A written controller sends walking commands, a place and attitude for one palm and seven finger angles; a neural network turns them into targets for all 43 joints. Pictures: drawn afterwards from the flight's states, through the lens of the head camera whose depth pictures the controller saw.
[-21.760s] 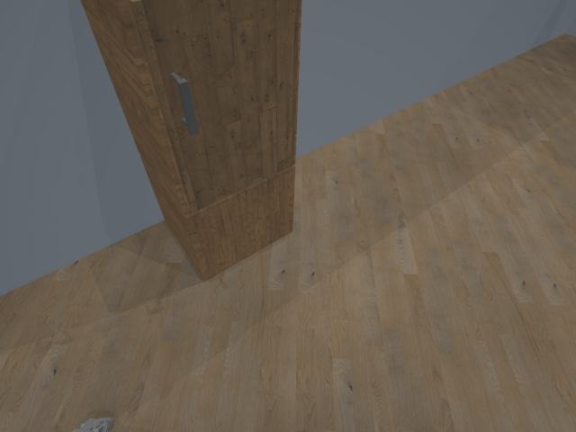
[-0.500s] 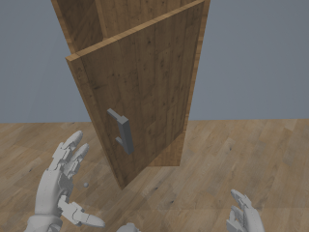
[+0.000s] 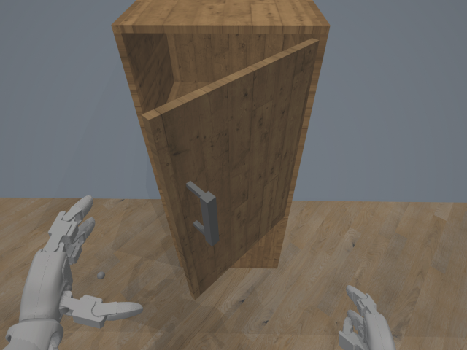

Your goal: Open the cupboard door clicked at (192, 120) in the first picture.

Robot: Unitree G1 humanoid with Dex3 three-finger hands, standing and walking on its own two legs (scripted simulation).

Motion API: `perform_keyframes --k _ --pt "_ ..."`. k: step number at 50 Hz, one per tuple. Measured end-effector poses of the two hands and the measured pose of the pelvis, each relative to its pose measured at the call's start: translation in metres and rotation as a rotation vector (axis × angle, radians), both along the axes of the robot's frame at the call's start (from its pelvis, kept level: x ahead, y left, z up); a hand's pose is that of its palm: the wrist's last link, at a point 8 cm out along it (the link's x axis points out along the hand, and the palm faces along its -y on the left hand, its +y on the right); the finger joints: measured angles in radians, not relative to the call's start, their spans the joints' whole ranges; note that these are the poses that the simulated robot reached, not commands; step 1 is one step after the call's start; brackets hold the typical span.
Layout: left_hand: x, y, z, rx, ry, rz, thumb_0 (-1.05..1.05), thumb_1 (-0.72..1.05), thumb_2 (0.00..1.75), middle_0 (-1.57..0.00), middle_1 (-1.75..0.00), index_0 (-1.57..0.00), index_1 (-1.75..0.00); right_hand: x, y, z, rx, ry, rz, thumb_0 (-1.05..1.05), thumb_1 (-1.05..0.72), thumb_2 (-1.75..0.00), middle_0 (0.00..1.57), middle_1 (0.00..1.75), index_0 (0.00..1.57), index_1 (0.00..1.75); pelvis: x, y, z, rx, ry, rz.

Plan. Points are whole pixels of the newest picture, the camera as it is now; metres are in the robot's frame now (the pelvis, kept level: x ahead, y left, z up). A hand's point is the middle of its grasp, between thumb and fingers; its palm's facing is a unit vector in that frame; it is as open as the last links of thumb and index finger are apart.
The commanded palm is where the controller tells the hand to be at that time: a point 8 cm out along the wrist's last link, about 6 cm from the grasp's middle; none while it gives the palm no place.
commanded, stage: draw the hand back to the body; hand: left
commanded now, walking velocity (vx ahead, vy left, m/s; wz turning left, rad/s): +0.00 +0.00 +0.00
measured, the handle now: (202, 214) +0.34 +0.10 +0.06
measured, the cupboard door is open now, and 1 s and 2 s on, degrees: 46 46 46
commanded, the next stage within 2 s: step back with the hand held close in 0.90 s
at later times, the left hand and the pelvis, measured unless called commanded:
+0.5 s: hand (54, 224) +0.22 +0.27 +0.17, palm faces +0.42 -0.82 -0.39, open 9.4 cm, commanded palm +0.18 +0.31 +0.20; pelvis +0.03 +0.01 +0.03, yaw -2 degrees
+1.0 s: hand (66, 222) +0.22 +0.25 +0.18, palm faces +0.43 -0.82 -0.38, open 7.5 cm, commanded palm +0.18 +0.28 +0.20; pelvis +0.03 -0.01 +0.03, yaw -2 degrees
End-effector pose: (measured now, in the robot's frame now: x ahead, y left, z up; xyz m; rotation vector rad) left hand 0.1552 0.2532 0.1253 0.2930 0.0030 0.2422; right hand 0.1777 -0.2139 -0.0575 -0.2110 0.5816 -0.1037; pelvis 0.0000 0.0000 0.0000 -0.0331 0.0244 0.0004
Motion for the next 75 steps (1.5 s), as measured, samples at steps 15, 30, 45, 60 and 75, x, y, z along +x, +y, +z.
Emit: perform_keyframes --k 15,30,45,60,75 --pt "0.016 0.034 0.039 0.104 -0.048 0.109 0.00 0.21 0.60 -0.18 -0.30 -0.18 -0.30 0.014 0.011 0.013 -0.007 0.048 0.011 0.01 -0.90 -0.90 0.21 0.30 0.20 0.30 0.018 0.013 0.023 0.022 -0.064 -0.023" --pt "0.029 0.052 0.072 0.169 -0.143 0.191 0.01 0.72 0.82 -0.20 -0.30 -0.20 -0.30 0.027 -0.001 0.015 -0.004 0.072 0.006 0.01 -0.90 -0.90 0.21 0.30 0.20 0.30 0.027 0.005 0.028 0.029 -0.080 -0.032" --pt "0.028 0.033 0.067 0.153 -0.117 0.173 0.01 0.88 0.89 -0.21 -0.30 -0.21 -0.30 0.021 -0.023 0.012 -0.010 0.090 -0.024 0.01 -0.90 -0.90 0.21 0.30 0.20 0.30 0.028 -0.009 0.029 0.031 -0.086 -0.031" --pt "0.029 0.029 0.085 0.260 -0.148 0.112 0.01 0.89 0.90 -0.21 -0.30 -0.20 -0.30 0.014 -0.031 0.010 0.004 0.125 -0.062 0.01 -0.90 -0.90 0.21 0.30 0.20 0.30 0.018 -0.009 0.029 0.018 -0.043 -0.032" --pt "-0.002 0.050 0.077 0.286 -0.133 0.032 0.01 0.88 0.90 -0.21 -0.30 -0.21 -0.30 -0.045 -0.022 0.015 -0.041 0.169 -0.144 0.01 -0.90 -0.90 0.21 0.30 0.20 0.30 -0.026 0.015 0.025 0.003 -0.033 -0.051"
